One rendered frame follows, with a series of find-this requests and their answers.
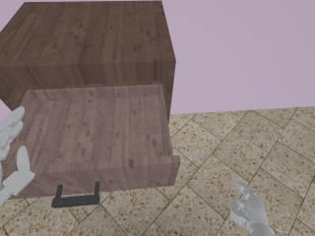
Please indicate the robot right forearm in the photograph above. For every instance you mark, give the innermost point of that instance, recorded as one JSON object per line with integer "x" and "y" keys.
{"x": 260, "y": 229}

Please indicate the drawer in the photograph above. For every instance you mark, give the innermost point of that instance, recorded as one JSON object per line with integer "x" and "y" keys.
{"x": 117, "y": 136}

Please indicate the handle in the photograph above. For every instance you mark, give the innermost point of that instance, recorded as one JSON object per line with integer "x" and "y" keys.
{"x": 76, "y": 201}

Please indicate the right robot hand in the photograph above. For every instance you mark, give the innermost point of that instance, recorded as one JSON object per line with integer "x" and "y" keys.
{"x": 252, "y": 211}

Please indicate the cabinet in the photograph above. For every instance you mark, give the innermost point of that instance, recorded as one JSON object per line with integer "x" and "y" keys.
{"x": 86, "y": 44}

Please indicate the left robot hand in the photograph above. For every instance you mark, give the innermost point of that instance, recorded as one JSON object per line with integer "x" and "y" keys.
{"x": 10, "y": 127}

